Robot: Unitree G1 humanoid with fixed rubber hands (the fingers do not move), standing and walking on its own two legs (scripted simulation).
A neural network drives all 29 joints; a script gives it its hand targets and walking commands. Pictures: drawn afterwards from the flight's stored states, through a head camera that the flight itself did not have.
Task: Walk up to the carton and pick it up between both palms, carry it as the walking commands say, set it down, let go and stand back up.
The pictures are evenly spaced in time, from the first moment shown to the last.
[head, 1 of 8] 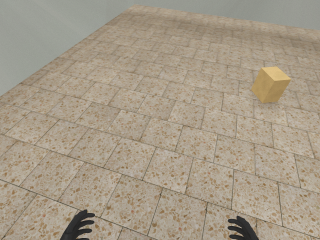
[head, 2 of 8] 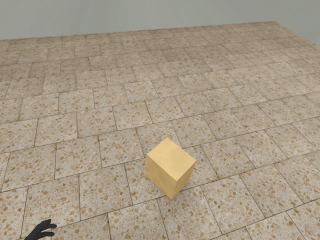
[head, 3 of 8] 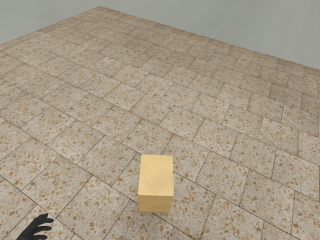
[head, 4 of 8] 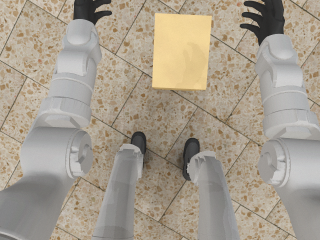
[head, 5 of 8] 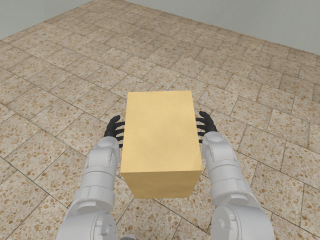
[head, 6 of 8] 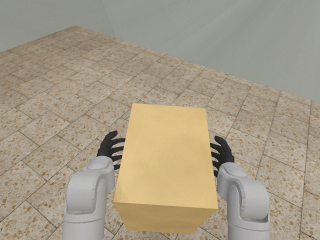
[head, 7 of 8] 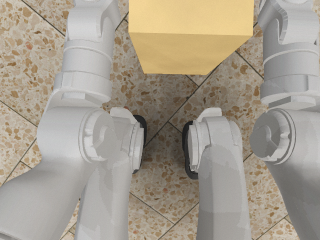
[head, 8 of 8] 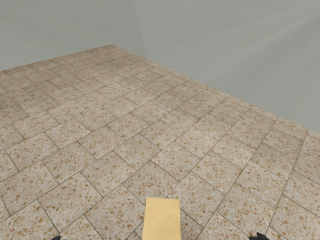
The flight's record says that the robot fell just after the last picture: no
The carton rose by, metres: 0.66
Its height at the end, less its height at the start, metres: +0.00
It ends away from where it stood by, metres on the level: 1.14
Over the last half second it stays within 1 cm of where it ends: yes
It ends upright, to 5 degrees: yes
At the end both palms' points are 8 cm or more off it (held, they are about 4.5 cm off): yes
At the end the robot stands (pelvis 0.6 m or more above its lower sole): yes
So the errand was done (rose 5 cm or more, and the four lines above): yes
